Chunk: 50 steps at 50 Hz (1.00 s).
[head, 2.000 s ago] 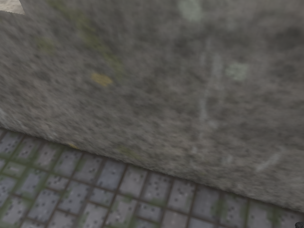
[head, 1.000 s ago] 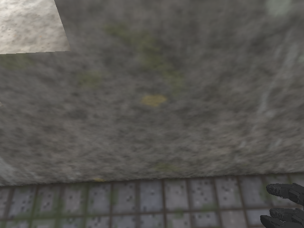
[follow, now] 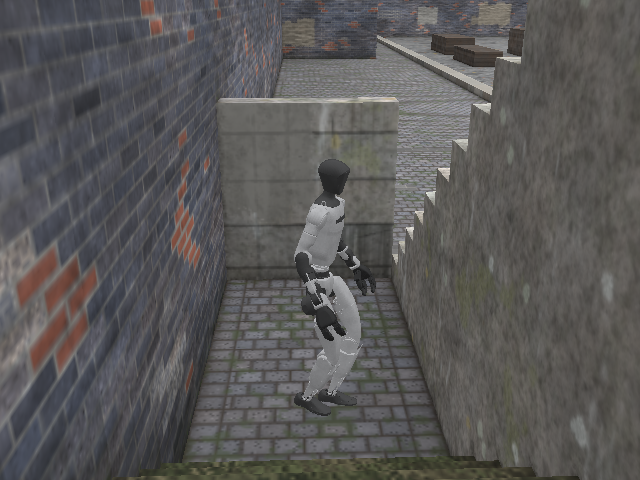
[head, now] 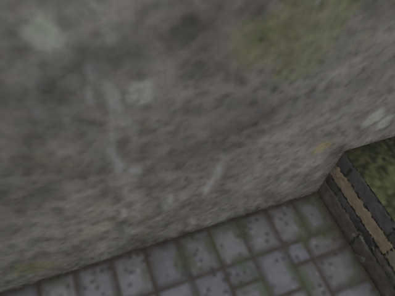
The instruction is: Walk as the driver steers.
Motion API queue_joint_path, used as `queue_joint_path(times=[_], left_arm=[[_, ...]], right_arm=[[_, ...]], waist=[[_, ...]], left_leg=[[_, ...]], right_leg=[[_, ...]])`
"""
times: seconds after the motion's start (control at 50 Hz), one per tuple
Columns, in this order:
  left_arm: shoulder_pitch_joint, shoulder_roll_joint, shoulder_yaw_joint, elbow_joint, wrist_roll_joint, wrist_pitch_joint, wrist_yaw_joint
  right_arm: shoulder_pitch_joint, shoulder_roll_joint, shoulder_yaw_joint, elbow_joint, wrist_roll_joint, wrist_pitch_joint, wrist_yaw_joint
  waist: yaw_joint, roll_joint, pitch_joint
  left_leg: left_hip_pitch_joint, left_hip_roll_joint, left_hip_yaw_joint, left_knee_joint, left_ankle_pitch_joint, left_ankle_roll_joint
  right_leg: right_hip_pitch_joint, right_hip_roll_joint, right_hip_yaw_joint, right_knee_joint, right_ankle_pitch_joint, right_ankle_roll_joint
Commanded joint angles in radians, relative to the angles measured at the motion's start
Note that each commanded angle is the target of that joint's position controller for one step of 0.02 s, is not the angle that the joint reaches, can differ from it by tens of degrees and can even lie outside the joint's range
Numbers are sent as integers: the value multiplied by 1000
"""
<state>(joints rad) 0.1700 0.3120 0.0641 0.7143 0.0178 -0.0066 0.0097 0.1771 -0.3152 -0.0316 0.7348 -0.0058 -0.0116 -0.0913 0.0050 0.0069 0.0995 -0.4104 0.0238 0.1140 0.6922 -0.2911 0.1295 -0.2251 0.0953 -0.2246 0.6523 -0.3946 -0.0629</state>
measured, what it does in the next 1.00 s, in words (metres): steps on the spot, turning left: right foot, then left foot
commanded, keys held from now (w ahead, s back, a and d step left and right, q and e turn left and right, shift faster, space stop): w+q+shift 0.90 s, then w+e+shift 0.10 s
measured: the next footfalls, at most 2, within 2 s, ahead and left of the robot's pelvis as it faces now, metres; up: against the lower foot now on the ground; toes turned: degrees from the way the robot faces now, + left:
right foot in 0.30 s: +0.19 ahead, -0.27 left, +0.00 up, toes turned +21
left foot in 0.70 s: -0.03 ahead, -0.02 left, +0.00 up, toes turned +40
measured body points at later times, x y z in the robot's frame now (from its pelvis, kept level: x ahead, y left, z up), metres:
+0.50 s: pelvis +0.06 -0.15 +0.02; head +0.11 -0.13 +0.47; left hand +0.08 +0.16 -0.09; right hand +0.36 -0.34 -0.06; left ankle -0.01 -0.03 -0.59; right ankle +0.15 -0.28 -0.72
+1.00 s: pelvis +0.00 -0.06 +0.01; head +0.04 -0.04 +0.46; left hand -0.30 +0.07 -0.09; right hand +0.32 -0.08 -0.09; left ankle -0.14 +0.01 -0.63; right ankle +0.13 -0.20 -0.72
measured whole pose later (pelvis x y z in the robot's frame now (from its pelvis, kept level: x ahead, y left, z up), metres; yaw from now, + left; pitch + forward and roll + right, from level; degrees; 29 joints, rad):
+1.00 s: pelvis +0.00 -0.06 +0.01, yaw +53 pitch +2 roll +1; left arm 0.48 0.33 0.07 1.00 -0.02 -0.05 0.12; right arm 0.15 -0.34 -0.06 0.63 -0.04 0.09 0.09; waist 0.05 0.04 0.03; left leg -0.54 -0.13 -0.19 1.21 -0.40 0.01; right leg -0.25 -0.16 -0.04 0.56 -0.34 0.11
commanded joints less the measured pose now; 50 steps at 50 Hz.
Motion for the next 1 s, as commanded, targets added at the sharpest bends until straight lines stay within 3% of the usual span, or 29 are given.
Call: queue_joint_path(times=[0.02,0.04,0.06,0.08,0.18,0.22,0.28,0.3,0.32,0.34,0.38,0.42,0.48,0.58,0.64,0.66,0.68,0.7,0.72,0.74,0.76,0.78,0.86,0.88,0.9,0.92,0.94,0.96,1.0], left_arm=[[-65,61,-6,-207,27,-35,-12],[-92,188,25,-186,0,-39,-9],[-132,203,26,-214,0,-31,0],[-112,171,16,-202,17,-21,4],[-163,-1,-28,-222,-19,-2,-8],[-170,16,-20,-232,-47,-30,12],[19,45,7,-107,-43,-44,15],[79,52,11,-80,-30,-47,20],[35,97,-1,-108,12,-46,43],[15,201,43,-121,27,-36,47],[-98,168,47,-111,0,-31,66],[-188,115,21,-100,-18,-25,76],[-92,97,11,-21,-20,-21,97],[-28,175,36,53,-29,-1,87],[-57,195,44,60,-28,-4,64],[0,122,58,-63,62,-63,2],[-81,180,54,60,-55,-26,27],[14,164,52,67,-44,-11,31],[49,114,38,33,16,-1,38],[-32,73,21,-64,24,-11,41],[-53,130,35,-26,-40,-13,78],[15,186,49,20,-59,-14,104],[412,187,51,245,-17,-29,117],[452,176,47,273,-17,-38,100],[681,2,-17,287,141,-85,-22],[676,26,-32,270,152,-105,-31],[380,338,75,255,-43,-72,79],[282,340,75,243,-84,-55,136],[224,293,68,223,-70,-40,160]], right_arm=[[292,-307,-81,5,-42,-22,-5],[126,-276,-72,-41,-14,-44,-8],[29,-258,-58,-56,17,-48,-10],[-19,-252,-57,-65,30,-32,-14],[-22,-205,-61,-75,54,25,-22],[-43,-197,-63,-39,84,47,-15],[-141,-137,-47,-111,52,28,20],[-147,-53,-21,-129,32,11,36],[-36,12,-8,-148,6,-11,44],[48,-34,-15,-189,14,-34,59],[-25,-209,-72,-149,34,3,43],[-37,-192,-75,-126,36,53,7],[-179,-73,-47,-197,40,56,7],[-231,-6,-17,-224,30,42,79],[-157,-64,-39,-162,35,36,100],[246,-127,-77,-9,-83,24,132],[-89,-105,-80,-63,43,31,112],[-72,-82,-69,-73,48,33,107],[6,-206,-103,-39,40,33,96],[-1,-367,-144,-73,-27,18,95],[-27,-292,-123,-105,-55,17,110],[-156,-232,-106,-130,-54,8,123],[-354,-100,-49,-254,-2,32,168],[-275,-19,-21,-267,4,31,180],[81,3,-29,-114,26,119,210],[246,15,-37,-90,-16,158,235],[-99,-128,-62,-218,-23,85,195],[-111,-89,-45,-256,-38,58,184],[-163,-66,-31,-270,-38,71,158]], waist=[[-85,412,-319],[-57,202,-205],[-13,131,-61],[2,33,-54],[-33,79,-144],[19,188,-199],[56,146,-178],[77,27,-145],[-24,-123,-218],[-71,-318,-381],[-64,-200,-294],[-89,-176,-192],[-35,-143,-209],[-5,-184,-250],[-14,-220,-220],[-66,-183,-284],[-39,-165,-139],[-51,-102,-99],[-34,237,-99],[-47,370,-268],[-70,287,-241],[2,275,-149],[169,105,-132],[132,-96,-187],[197,-271,-215],[118,-370,-336],[30,-54,-228],[-24,-91,-129],[-43,-180,16]], left_leg=[[562,509,-1030,-435,85,346],[415,486,-1048,-522,-48,297],[307,445,-887,-483,82,232],[265,372,-738,-440,216,180],[172,105,-363,-346,356,56],[130,2,-252,-248,300,22],[-96,-4,-320,-113,204,-40],[-325,-55,-289,110,-132,-90],[-432,-87,-280,421,-441,-124],[-455,-19,-294,623,-455,-178],[-407,49,-293,840,-281,-219],[-346,44,-239,844,-162,-231],[-282,43,-158,667,-61,-241],[-168,72,-122,355,-73,-227],[8,26,-49,93,-70,-182],[209,60,-127,-5,-54,-133],[149,-50,33,-179,76,-104],[239,-39,-39,-319,186,-61],[449,143,-320,-267,725,35],[426,325,-659,-301,828,253],[275,177,-450,-401,521,339],[152,101,-393,-383,384,273],[-134,-58,-297,-238,80,-14],[-253,-116,-322,51,-107,-38],[-412,-161,-541,351,-177,-153],[-507,-166,-582,646,-272,-227],[-385,-110,-459,780,-292,-152],[-407,-46,-451,700,-151,-113],[-311,-12,-382,465,-40,-106]], right_leg=[[-583,15,436,673,-368,148],[-584,-13,548,739,-239,132],[-628,-22,500,757,-163,129],[-569,-41,456,711,-102,130],[-240,13,284,258,107,201],[-63,-5,270,1,198,201],[217,3,215,-259,346,166],[354,-152,351,-281,460,82],[368,-419,555,-121,1016,-25],[269,-695,784,-282,1021,-238],[147,-583,643,-363,610,-208],[15,-465,422,-353,554,-132],[56,-390,270,-346,576,-99],[157,-443,239,-352,430,-105],[107,-431,174,-339,355,-42],[108,-508,193,-212,269,-71],[3,-381,106,-239,312,45],[-66,-336,27,-90,284,132],[-406,-241,-3,241,-178,235],[-538,-153,173,427,-294,259],[-390,-103,212,439,-262,182],[-339,-99,222,385,-127,131],[269,-121,190,-252,231,54],[464,-294,387,-243,386,39],[554,-658,520,-65,1159,-222],[529,-908,996,-286,901,-455],[295,-732,926,-388,408,-229],[199,-645,741,-414,55,-99],[33,-521,530,-435,-52,29]])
